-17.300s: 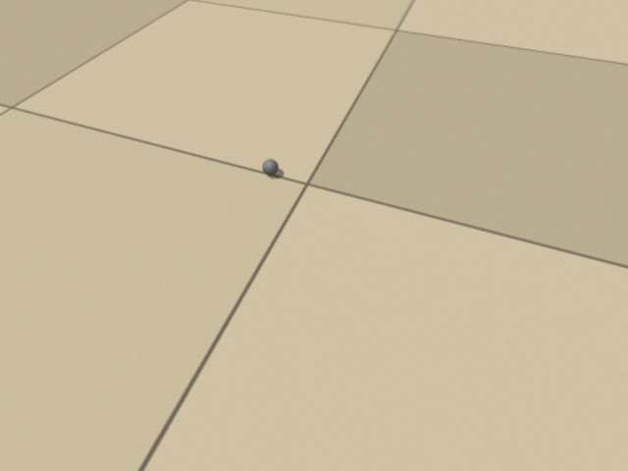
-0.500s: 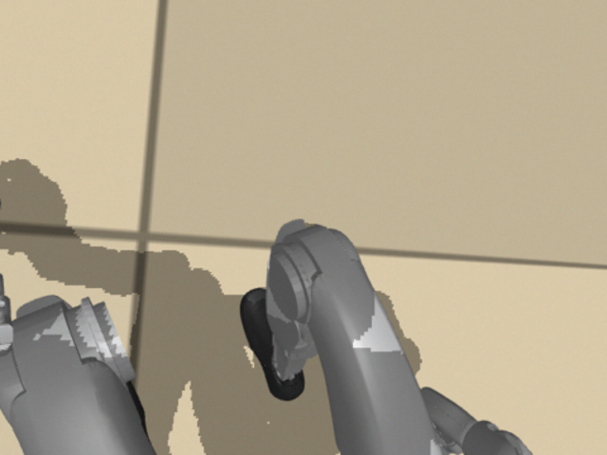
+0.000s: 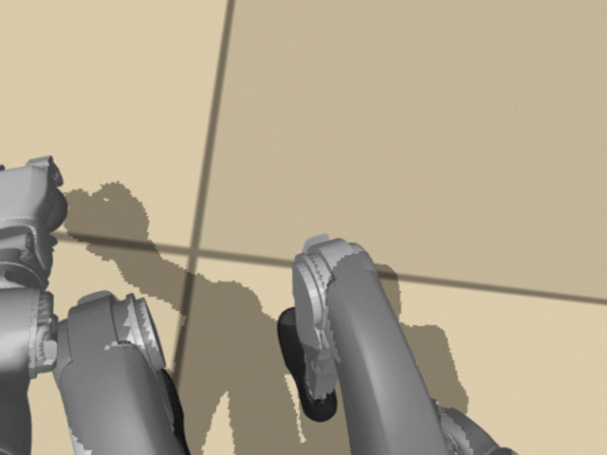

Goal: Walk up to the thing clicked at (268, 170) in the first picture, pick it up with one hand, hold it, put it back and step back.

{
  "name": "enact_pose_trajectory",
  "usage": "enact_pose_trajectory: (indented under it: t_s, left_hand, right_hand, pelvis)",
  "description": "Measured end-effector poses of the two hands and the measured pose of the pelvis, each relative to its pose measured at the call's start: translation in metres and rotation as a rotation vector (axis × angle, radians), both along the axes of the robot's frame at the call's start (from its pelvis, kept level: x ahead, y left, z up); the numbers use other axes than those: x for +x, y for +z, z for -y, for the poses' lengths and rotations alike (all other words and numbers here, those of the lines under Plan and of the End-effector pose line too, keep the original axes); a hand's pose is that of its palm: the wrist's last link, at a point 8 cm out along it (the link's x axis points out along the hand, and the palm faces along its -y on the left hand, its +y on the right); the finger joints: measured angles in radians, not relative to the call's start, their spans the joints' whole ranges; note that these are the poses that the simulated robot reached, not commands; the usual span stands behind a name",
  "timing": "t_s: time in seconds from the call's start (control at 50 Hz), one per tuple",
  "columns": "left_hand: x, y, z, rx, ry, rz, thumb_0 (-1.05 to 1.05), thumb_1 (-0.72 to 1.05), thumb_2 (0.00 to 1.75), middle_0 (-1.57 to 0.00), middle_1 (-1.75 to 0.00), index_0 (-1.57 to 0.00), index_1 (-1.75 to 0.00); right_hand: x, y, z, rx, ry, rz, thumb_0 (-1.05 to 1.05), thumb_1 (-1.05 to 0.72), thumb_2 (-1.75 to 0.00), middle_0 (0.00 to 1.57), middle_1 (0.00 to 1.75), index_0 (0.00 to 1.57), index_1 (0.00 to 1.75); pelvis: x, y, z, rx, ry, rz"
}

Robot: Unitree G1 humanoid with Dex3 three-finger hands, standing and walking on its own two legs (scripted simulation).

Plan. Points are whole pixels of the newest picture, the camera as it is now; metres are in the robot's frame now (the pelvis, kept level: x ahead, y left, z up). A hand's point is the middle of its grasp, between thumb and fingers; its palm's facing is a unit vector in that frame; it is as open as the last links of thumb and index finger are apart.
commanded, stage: settle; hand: left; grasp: from above
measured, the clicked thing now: (34, 207) +0.45 +0.27 -0.22
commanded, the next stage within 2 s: lift in 0.38 s
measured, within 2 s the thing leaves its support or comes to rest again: neither
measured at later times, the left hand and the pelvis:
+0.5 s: hand (8, 213) +0.42 +0.27 -0.13, palm faces -0.44 -0.09 -0.90, open 9.9 cm; pelvis +0.00 -0.01 +0.03, yaw +6 degrees
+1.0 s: hand out of the picture +0.39 +0.28 -0.02, palm faces -0.43 -0.11 -0.90, open 9.9 cm; pelvis -0.01 -0.01 +0.10, yaw +7 degrees
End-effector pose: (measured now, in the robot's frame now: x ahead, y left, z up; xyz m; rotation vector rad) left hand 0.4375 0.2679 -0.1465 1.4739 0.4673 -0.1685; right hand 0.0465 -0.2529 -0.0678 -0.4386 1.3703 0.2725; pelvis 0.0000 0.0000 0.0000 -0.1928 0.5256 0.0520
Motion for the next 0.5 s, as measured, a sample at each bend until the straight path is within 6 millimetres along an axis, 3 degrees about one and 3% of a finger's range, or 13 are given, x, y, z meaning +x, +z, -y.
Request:
enact_pose_trajectory:
  t_s: [0.2,0.5]
  left_hand:
    - [-0.001,0.043,-0.005,0.021,0.036,-0.029,0.0,-0.03,0.74,-0.55,-0.88,-0.56,-0.85]
    - [-0.008,0.079,-0.002,0.012,-0.007,-0.051,0.0,-0.05,0.75,-0.57,-0.86,-0.58,-0.84]
  right_hand:
    - [0.014,-0.011,0.015,-0.018,-0.087,0.032,0.0,-0.93,-0.9,0.2,0.3,0.2,0.3]
    - [0.028,-0.01,0.027,-0.093,-0.151,0.034,0.0,-0.92,-0.9,0.2,0.3,0.2,0.3]
  pelvis:
    - [0.0,0.009,0.005,0.046,0.02,-0.046]
    - [-0.001,0.026,0.011,0.084,0.047,-0.063]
